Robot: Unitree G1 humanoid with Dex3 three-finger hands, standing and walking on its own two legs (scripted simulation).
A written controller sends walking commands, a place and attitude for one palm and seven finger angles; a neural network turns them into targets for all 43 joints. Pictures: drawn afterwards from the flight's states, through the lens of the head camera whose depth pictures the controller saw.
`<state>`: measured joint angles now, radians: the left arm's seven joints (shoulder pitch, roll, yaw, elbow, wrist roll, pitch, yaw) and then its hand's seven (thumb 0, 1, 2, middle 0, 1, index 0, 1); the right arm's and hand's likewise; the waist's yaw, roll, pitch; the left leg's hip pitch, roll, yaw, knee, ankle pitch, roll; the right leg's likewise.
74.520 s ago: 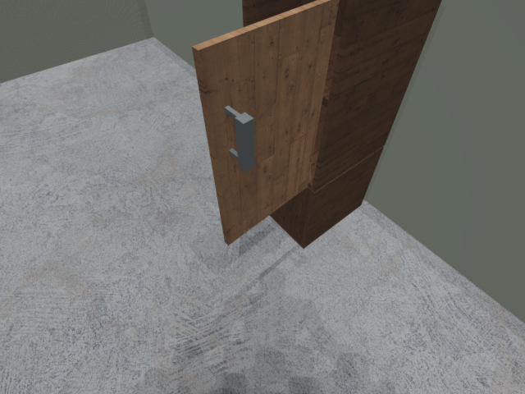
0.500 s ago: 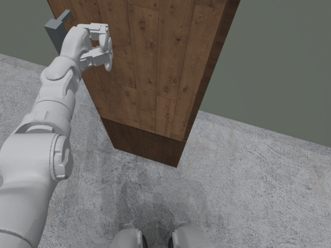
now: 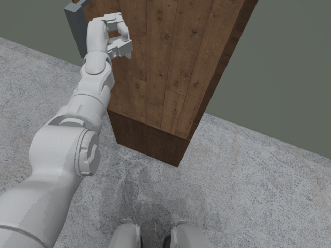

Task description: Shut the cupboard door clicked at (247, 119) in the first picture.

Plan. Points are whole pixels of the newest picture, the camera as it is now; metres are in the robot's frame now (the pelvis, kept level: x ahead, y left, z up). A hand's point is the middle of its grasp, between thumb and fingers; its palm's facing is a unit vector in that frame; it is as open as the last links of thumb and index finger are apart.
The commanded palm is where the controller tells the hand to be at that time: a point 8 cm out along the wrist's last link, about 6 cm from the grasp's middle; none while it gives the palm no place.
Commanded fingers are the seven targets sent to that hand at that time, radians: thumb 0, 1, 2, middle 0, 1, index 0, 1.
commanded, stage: pull the fist back off the door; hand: left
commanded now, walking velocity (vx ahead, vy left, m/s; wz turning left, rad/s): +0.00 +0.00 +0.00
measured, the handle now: (87, 29) +0.60 +0.14 +0.14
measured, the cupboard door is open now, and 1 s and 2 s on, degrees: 0 0 0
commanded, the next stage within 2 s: draw the hand back to the body in 0.68 s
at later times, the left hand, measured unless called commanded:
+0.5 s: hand (137, 54) +0.52 +0.03 +0.13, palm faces -0.05 -1.00 +0.00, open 3.1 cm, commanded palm +0.48 +0.08 +0.14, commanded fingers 0.00 0.90 0.90 -1.30 -1.50 -1.30 -1.50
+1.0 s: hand (118, 68) +0.45 +0.07 +0.16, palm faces -0.04 -1.00 -0.02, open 3.1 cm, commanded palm +0.41 +0.13 +0.16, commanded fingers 0.00 0.90 0.90 -1.30 -1.50 -1.30 -1.50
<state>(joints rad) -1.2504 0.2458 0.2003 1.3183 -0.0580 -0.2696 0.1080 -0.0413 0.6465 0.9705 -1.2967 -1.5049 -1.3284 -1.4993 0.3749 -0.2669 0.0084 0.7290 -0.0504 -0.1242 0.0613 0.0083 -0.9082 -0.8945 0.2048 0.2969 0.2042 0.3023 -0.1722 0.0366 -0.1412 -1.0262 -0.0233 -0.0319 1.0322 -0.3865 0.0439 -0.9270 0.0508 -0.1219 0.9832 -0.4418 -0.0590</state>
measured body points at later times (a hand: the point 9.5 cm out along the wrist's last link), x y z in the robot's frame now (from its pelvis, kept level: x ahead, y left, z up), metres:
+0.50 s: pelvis +0.02 +0.00 +0.03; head +0.10 -0.01 +0.47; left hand +0.52 +0.09 +0.14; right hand -0.04 -0.25 -0.09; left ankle +0.05 +0.09 -0.66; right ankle +0.01 -0.09 -0.66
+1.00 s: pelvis +0.04 -0.01 +0.04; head +0.07 -0.03 +0.49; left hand +0.45 +0.12 +0.16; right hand +0.16 -0.26 -0.07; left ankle +0.05 +0.09 -0.66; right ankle +0.01 -0.09 -0.66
